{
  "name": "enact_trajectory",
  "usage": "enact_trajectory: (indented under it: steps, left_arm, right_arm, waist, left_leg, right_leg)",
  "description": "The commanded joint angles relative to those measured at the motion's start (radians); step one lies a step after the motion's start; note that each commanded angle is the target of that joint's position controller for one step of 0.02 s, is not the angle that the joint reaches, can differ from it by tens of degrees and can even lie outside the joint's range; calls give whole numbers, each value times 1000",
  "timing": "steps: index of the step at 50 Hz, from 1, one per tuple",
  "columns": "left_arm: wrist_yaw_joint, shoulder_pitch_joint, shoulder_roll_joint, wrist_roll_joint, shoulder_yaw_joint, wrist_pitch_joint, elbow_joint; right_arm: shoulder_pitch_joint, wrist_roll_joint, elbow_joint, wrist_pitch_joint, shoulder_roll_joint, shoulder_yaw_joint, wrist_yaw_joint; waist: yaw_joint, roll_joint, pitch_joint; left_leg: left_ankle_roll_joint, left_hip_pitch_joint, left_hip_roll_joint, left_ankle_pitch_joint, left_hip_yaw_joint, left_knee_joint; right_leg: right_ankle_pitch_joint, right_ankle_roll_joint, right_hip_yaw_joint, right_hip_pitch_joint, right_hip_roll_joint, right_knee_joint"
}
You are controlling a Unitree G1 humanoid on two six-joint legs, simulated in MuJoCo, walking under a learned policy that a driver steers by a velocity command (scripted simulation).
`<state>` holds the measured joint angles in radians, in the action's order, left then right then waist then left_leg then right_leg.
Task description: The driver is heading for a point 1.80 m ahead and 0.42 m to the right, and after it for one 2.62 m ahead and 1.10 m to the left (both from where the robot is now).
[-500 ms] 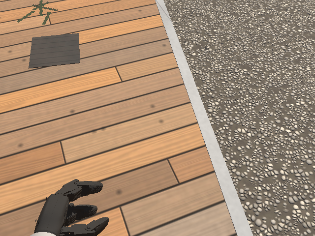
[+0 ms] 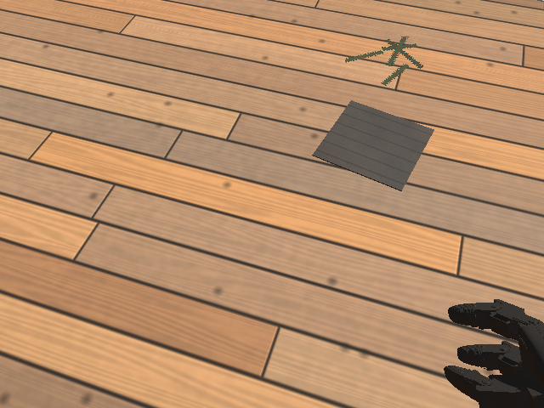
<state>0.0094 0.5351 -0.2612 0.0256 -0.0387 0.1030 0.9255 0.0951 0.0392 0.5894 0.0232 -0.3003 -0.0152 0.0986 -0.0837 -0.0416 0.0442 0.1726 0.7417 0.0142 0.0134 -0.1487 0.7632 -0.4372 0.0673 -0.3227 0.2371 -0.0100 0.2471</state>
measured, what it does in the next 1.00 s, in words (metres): walks ahead, turning right: left foot, then right foot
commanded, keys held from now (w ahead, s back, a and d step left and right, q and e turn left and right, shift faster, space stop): q+shift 0.12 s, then e+shift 0.88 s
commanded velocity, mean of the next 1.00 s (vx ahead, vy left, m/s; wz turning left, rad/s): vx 0.19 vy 0.00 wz -0.30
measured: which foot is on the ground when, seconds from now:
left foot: up 0.00-0.02, down 0.04-0.54, up 0.56-0.94, down 0.96-1.00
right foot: down 0.00-0.04, up 0.06-0.50, down 0.52-0.96, up 0.98-1.00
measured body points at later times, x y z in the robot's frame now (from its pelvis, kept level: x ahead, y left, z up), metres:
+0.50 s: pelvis +0.31 -0.01 +0.01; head +0.34 +0.00 +0.46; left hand +0.43 +0.25 -0.09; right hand +0.49 -0.27 -0.09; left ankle +0.21 +0.02 -0.71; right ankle +0.46 -0.10 -0.70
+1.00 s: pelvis +0.42 +0.03 +0.02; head +0.46 +0.02 +0.47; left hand +0.69 +0.24 -0.05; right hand +0.48 -0.29 -0.07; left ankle +0.51 +0.13 -0.71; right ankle +0.45 -0.09 -0.70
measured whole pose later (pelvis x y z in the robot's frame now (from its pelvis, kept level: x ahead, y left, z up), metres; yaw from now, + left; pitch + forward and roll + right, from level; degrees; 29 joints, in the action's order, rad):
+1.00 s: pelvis +0.42 +0.03 +0.02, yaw -21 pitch +2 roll +1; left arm 0.04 0.16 -0.35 -0.02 -0.10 -0.07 0.53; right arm -0.12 0.00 0.74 0.02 -0.29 -0.07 -0.01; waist -0.02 0.05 0.03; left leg -0.01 0.35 -0.07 0.15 0.14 0.49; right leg -0.31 -0.02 0.32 -0.43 0.20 0.64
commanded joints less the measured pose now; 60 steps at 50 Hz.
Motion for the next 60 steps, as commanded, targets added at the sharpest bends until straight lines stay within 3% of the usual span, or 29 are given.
enact_trajectory:
  steps: [1,2,3,4,5,7,10,13,15,18,22,25,26,27,28,29,30,31,32,34,37,44,47,48,49,50,51,53,60]
  left_arm:
    - [28,-124,-254,-11,-52,-13,-110]
    - [16,-143,-238,-16,-51,-17,-125]
    - [-1,-126,-155,-7,-43,-21,-154]
    - [12,-87,-127,-24,-16,37,-298]
    - [13,-222,-196,-41,-22,70,-331]
    - [30,-236,-187,-51,-28,53,-315]
    - [33,-134,-187,-36,-45,-13,-260]
    - [32,-203,-70,-26,-14,-13,-278]
    - [19,-230,-54,-31,-9,-14,-263]
    - [-10,-352,-86,-46,-16,-12,-308]
    - [-57,-384,-121,-44,-32,-12,-355]
    - [-72,-270,-135,-34,-45,-13,-343]
    - [-63,-143,-156,-32,-60,-9,-314]
    - [-45,-39,-241,-26,-88,-7,-315]
    - [-23,-92,-307,4,-94,-20,-336]
    - [-11,-158,-265,9,-87,-35,-382]
    - [-2,-238,-211,-2,-73,-48,-416]
    - [3,-283,-182,-25,-65,-66,-425]
    - [8,-312,-168,-44,-58,-78,-440]
    - [12,-349,-173,-43,-65,-102,-454]
    - [29,-308,-205,-33,-85,-121,-440]
    - [40,-336,-215,-40,-101,-158,-455]
    - [35,-379,-213,-49,-102,-163,-470]
    - [32,-383,-194,-53,-95,-164,-474]
    - [27,-314,-135,-49,-78,-166,-464]
    - [17,-323,-146,-56,-81,-154,-495]
    - [7,-317,-237,-43,-104,-138,-479]
    - [6,-285,-242,-46,-109,-149,-419]
    - [-16,-401,-171,-57,-68,-127,-477]
  right_arm:
    - [-387,8,75,18,-87,-37,-22]
    - [-537,7,135,27,-128,-65,-51]
    - [-480,-19,139,20,-204,-97,-83]
    - [-431,-43,20,22,-366,-126,-72]
    - [-422,-34,-8,13,-318,-133,-78]
    - [-261,-62,-25,36,-191,-99,-69]
    - [-176,-54,-9,51,-82,-59,-80]
    - [-238,-37,75,57,-68,-49,-100]
    - [-247,-25,97,47,-56,-45,-114]
    - [-271,-25,119,32,-73,-48,-132]
    - [-260,-25,121,-9,-94,-58,-150]
    - [-213,-33,93,-31,-101,-67,-165]
    - [-175,-36,79,-34,-101,-68,-168]
    - [-162,-25,46,-23,-99,-65,-165]
    - [-244,2,22,-16,-21,-47,-139]
    - [-312,-15,47,5,-88,-47,-107]
    - [-234,-39,31,5,-112,-51,-98]
    - [-193,-28,25,-3,-85,-46,-98]
    - [-176,-17,18,-16,-80,-46,-105]
    - [-185,-26,21,-29,-48,-44,-104]
    - [-187,-39,43,-20,-26,-42,-121]
    - [-149,-52,62,5,-57,-63,-122]
    - [-213,-56,87,24,-86,-83,-111]
    - [-250,-52,101,25,-111,-95,-112]
    - [-248,-34,88,16,-169,-108,-118]
    - [-225,3,82,3,-202,-111,-118]
    - [-176,12,49,8,-145,-103,-122]
    - [-112,-18,17,-3,-74,-82,-143]
    - [-358,-34,55,19,-163,-99,-155]
  waist:
    - [274,127,-126]
    - [315,83,-196]
    - [218,-116,-161]
    - [151,-188,-450]
    - [219,50,-569]
    - [78,268,-266]
    - [-7,173,-105]
    - [26,58,-112]
    - [61,20,-135]
    - [126,-9,-108]
    - [134,-29,-93]
    - [77,-29,-123]
    - [6,-9,-168]
    - [-49,121,-235]
    - [50,418,-314]
    - [38,291,-473]
    - [42,166,-374]
    - [72,21,-242]
    - [88,-8,-198]
    - [119,35,-132]
    - [96,123,-181]
    - [52,231,-181]
    - [84,247,-172]
    - [96,213,-180]
    - [60,45,-220]
    - [30,-247,-174]
    - [30,-208,-135]
    - [31,-76,-101]
    - [170,-116,-88]
  left_leg:
    - [49,-592,-143,10,-21,-102]
    - [73,-819,-129,-75,61,-200]
    - [82,-991,32,-447,262,-167]
    - [377,-1366,316,-531,874,-233]
    - [353,-1321,323,-295,933,-357]
    - [254,-935,245,-283,734,-425]
    - [162,-461,163,-513,475,-444]
    - [76,-360,45,-670,253,-443]
    - [12,-420,12,-600,158,-436]
    - [-39,-553,63,-504,147,-420]
    - [-28,-711,155,-506,174,-331]
    - [-35,-710,168,-710,151,-151]
    - [-71,-638,127,-732,110,16]
    - [-129,-446,14,-373,66,306]
    - [-242,-45,-246,611,135,689]
    - [-211,-34,-170,584,354,765]
    - [-209,-17,-137,514,351,772]
    - [-205,-1,-105,460,326,683]
    - [-205,-18,-76,426,314,587]
    - [-211,-119,-78,384,280,352]
    - [-242,-185,-106,359,275,150]
    - [-230,-284,-115,271,308,-93]
    - [-198,-432,-98,199,301,-314]
    - [-175,-545,-32,128,318,-411]
    - [-90,-684,178,133,484,-438]
    - [43,-636,329,71,703,-500]
    - [79,-593,366,61,705,-501]
    - [7,-571,239,98,476,-456]
    - [-21,-778,273,595,398,-585]
  right_leg:
    - [1478,-57,63,-282,-248,513]
    - [1128,-49,67,-416,-215,802]
    - [-5,-22,72,-714,-28,1145]
    - [-204,33,360,-1051,84,1502]
    - [-101,3,512,-1066,32,1464]
    - [-26,-4,471,-1038,-56,1282]
    - [48,24,414,-805,-143,1089]
    - [232,10,328,-722,-97,824]
    - [440,-12,312,-704,-71,660]
    - [581,-36,322,-787,-57,494]
    - [411,-67,308,-913,-62,447]
    - [267,-114,252,-807,2,405]
    - [361,-156,266,-635,30,311]
    - [776,-238,480,-399,-81,245]
    - [1046,-485,984,-84,-314,192]
    - [793,-484,1078,-41,-334,133]
    - [638,-429,979,-142,-292,131]
    - [528,-370,883,-290,-230,103]
    - [442,-341,833,-381,-193,86]
    - [321,-287,755,-525,-92,58]
    - [418,-283,757,-494,-73,81]
    - [231,-226,862,-479,-46,105]
    - [222,-196,907,-506,-15,150]
    - [134,-166,881,-566,26,206]
    - [-135,-124,762,-686,112,400]
    - [-198,-76,548,-852,211,658]
    - [-127,-36,531,-904,115,837]
    - [6,-6,483,-905,69,967]
    - [136,11,342,-1150,-75,1007]
Velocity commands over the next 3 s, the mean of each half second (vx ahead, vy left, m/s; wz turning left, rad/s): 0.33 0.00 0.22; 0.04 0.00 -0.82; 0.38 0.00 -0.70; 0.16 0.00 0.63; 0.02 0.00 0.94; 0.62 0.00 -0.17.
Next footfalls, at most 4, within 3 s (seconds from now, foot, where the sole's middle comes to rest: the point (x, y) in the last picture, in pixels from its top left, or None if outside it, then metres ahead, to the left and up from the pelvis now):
0.04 left None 0.25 0.03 -0.75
0.52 right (344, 388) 0.50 -0.09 -0.75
0.96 left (261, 361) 0.55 0.11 -0.75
1.50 right None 0.46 -0.23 -0.75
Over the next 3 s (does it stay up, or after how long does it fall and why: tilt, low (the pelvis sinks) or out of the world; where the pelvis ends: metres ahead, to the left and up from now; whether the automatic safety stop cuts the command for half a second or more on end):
stays up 0.76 -0.18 0.03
